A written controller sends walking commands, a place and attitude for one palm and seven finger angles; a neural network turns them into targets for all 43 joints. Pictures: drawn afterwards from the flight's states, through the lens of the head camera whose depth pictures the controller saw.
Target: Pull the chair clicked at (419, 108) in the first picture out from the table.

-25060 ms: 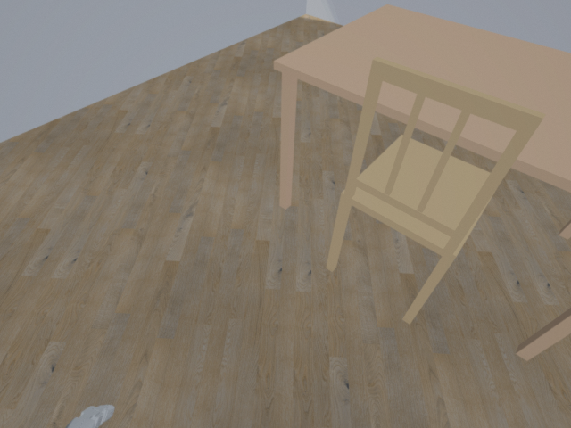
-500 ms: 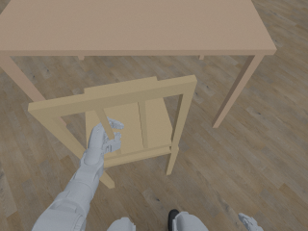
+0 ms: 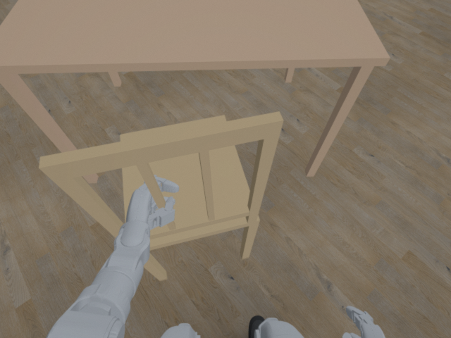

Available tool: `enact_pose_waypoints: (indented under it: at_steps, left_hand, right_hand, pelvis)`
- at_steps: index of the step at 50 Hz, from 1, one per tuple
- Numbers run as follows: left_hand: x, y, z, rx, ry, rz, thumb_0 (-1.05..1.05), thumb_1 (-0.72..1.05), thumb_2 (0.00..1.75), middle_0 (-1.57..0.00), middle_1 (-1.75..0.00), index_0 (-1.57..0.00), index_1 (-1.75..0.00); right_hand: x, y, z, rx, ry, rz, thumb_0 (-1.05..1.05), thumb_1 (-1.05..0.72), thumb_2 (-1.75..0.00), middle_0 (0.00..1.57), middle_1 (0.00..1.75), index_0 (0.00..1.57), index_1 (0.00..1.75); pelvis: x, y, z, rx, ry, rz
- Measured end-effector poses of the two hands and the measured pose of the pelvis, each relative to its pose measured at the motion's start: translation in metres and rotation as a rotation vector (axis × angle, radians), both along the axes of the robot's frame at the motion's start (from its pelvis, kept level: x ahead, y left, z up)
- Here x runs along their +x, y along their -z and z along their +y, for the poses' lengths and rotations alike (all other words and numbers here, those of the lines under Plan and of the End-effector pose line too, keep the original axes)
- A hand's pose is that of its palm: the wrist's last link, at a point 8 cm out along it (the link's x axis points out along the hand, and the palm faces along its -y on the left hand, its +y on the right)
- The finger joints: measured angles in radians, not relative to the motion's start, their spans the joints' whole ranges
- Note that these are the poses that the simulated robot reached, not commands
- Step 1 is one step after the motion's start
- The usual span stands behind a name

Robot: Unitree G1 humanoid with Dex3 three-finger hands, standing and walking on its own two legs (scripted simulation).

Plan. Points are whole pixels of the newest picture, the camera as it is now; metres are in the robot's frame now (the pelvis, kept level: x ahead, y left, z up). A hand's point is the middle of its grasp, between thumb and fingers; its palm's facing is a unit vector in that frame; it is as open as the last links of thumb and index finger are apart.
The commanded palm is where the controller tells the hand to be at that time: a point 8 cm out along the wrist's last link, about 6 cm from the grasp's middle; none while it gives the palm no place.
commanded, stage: step backward, pulling the chair out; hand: left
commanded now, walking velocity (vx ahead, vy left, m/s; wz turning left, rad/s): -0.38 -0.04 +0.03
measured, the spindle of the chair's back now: (160, 201) +0.38 +0.14 -0.07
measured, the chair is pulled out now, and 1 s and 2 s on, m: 0.30 0.52 0.65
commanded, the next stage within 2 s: stop walking, hand still on the chair in 1.02 s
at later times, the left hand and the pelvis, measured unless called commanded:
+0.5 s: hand (165, 259) +0.26 +0.11 -0.06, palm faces -0.04 -0.98 -0.17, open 4.9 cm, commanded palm +0.23 +0.17 -0.06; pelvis -0.09 +0.00 +0.00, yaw -1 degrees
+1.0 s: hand out of the picture +0.13 +0.10 -0.06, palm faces +0.03 -0.98 -0.17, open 4.9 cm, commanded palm +0.11 +0.15 -0.06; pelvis -0.21 -0.03 +0.01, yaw -2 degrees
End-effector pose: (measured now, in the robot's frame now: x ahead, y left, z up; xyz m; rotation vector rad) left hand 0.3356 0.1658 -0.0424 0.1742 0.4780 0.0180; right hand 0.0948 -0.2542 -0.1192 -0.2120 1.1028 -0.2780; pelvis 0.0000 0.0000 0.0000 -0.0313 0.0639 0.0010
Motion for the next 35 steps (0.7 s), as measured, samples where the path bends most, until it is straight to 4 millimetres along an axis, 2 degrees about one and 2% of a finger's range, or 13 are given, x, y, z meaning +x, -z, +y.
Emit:
enact_pose_waypoints:
  at_steps: [4,8,13,19,25,28,31,35]
  left_hand:
    - [-0.01,0.0,0.002,-0.004,0.037,-0.015,0.01,0.76,0.81,-0.27,-1.18,-0.5,-1.45]
    - [-0.027,0.0,0.005,-0.008,0.06,-0.027,0.01,0.77,0.8,-0.25,-1.19,-0.49,-1.45]
    - [-0.051,0.0,0.005,-0.007,0.038,-0.032,0.01,0.77,0.81,-0.26,-1.2,-0.5,-1.45]
    - [-0.074,-0.001,0.001,0.003,-0.002,-0.025,0.01,0.76,0.82,-0.28,-1.17,-0.5,-1.45]
    - [-0.095,-0.002,0.0,-0.004,0.021,-0.016,0.01,0.76,0.81,-0.26,-1.16,-0.5,-1.45]
    - [-0.108,-0.002,0.003,-0.01,0.042,-0.021,0.01,0.77,0.81,-0.24,-1.18,-0.5,-1.45]
    - [-0.123,-0.003,0.005,-0.012,0.052,-0.023,0.01,0.77,0.81,-0.23,-1.19,-0.49,-1.45]
    - [-0.145,-0.003,0.006,-0.014,0.028,-0.014,0.02,0.77,0.81,-0.23,-1.18,-0.49,-1.45]
  right_hand:
    - [-0.022,-0.01,-0.007,-0.062,0.016,0.011,0.01,-0.9,-0.9,0.2,0.3,0.21,0.3]
    - [-0.043,-0.021,-0.007,-0.075,0.018,0.01,0.01,-0.9,-0.9,0.2,0.3,0.21,0.3]
    - [-0.06,-0.012,0.0,-0.015,0.005,0.027,0.01,-0.9,-0.9,0.2,0.3,0.21,0.3]
    - [-0.079,-0.002,0.0,0.028,0.011,0.022,0.01,-0.9,-0.9,0.2,0.3,0.21,0.3]
    - [-0.097,-0.007,-0.009,-0.043,0.011,-0.014,0.01,-0.9,-0.9,0.2,0.3,0.21,0.3]
    - [-0.108,-0.016,-0.007,-0.069,0.005,-0.014,0.01,-0.9,-0.9,0.2,0.3,0.21,0.3]
    - [-0.119,-0.023,-0.002,-0.064,-0.013,-0.026,0.01,-0.9,-0.9,0.2,0.3,0.21,0.3]
    - [-0.135,-0.019,0.006,-0.007,-0.028,-0.024,0.01,-0.9,-0.9,0.2,0.3,0.21,0.3]
  pelvis:
    - [-0.017,0.0,0.009,0.014,0.0,-0.004]
    - [-0.029,-0.003,0.01,0.028,0.02,-0.011]
    - [-0.039,-0.002,0.001,0.01,0.042,0.003]
    - [-0.068,-0.003,-0.009,-0.009,0.034,-0.02]
    - [-0.092,0.001,0.004,-0.011,0.009,-0.009]
    - [-0.107,-0.001,0.009,0.015,0.015,-0.02]
    - [-0.119,-0.003,0.008,0.017,0.027,-0.023]
    - [-0.134,-0.006,0.001,-0.006,0.036,-0.01]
